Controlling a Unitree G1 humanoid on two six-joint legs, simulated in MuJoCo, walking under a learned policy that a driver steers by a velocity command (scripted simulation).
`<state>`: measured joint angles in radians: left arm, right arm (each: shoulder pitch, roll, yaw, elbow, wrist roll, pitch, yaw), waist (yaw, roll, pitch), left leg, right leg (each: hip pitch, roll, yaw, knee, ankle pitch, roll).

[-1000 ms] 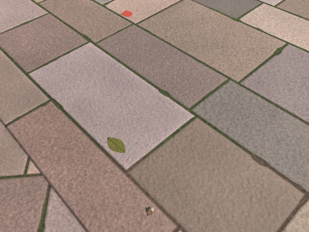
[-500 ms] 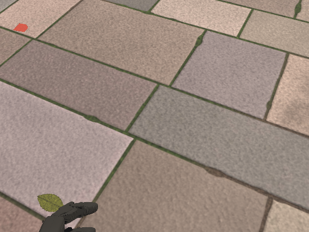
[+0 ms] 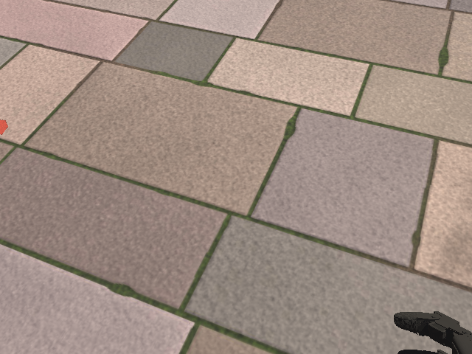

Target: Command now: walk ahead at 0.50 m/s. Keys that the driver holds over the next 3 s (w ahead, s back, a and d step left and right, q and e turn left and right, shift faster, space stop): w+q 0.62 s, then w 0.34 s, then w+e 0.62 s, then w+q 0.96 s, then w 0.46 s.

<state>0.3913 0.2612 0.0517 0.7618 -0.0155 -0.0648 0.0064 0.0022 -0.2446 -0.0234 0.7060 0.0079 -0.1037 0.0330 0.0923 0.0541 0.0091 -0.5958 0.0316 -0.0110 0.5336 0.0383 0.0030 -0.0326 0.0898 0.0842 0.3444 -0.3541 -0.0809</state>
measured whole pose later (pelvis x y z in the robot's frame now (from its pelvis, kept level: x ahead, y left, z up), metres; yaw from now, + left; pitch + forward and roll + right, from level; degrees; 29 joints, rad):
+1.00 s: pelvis +0.54 +0.12 +0.00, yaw +23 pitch +2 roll -2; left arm 0.41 0.30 0.06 0.84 -0.03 -0.07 -0.01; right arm 0.05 -0.26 -0.02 0.62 0.02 -0.06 0.04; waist 0.11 0.03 0.01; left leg -0.51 0.05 0.00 0.55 -0.11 0.04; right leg -0.01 -0.02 -0.07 0.32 -0.35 0.03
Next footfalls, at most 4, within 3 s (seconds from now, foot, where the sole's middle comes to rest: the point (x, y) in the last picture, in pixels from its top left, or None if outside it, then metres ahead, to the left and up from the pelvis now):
0.08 left None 0.22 0.12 -0.77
0.54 right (297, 336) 0.52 -0.04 -0.77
1.02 left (184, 288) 0.64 0.29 -0.77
1.56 right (244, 196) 0.99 0.14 -0.77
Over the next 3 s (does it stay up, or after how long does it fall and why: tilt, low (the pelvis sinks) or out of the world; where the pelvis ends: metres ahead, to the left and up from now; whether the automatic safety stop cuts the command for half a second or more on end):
stays up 1.57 0.45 0.01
